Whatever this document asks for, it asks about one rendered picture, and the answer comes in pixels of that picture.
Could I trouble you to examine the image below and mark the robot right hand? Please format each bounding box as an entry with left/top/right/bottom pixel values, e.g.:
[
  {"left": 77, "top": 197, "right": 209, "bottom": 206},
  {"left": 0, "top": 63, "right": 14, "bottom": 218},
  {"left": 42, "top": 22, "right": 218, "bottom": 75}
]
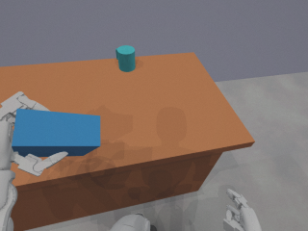
[{"left": 223, "top": 189, "right": 262, "bottom": 231}]

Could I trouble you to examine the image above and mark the sponge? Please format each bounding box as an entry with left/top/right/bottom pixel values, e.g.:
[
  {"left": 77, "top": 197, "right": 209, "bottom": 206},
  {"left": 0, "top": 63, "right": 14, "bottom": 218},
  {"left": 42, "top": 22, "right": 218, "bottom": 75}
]
[{"left": 12, "top": 108, "right": 101, "bottom": 158}]

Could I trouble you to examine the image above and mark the table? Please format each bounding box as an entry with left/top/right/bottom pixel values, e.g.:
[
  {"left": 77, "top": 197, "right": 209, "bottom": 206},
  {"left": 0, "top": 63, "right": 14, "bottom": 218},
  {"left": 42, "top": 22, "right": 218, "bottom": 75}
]
[{"left": 0, "top": 52, "right": 255, "bottom": 231}]

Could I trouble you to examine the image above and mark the robot left hand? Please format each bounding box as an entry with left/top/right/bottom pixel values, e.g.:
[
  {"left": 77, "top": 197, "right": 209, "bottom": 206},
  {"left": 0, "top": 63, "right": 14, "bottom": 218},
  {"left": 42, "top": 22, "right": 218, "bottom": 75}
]
[{"left": 0, "top": 91, "right": 68, "bottom": 177}]

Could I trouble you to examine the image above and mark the left robot forearm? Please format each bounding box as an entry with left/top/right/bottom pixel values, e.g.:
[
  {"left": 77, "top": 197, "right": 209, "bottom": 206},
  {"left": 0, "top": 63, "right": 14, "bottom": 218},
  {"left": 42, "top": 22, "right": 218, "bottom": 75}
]
[{"left": 0, "top": 169, "right": 18, "bottom": 231}]

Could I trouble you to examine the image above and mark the left robot thigh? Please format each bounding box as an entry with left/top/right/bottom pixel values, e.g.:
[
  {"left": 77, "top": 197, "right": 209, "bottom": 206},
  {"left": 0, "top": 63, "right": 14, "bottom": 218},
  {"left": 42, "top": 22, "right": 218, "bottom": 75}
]
[{"left": 110, "top": 215, "right": 150, "bottom": 231}]

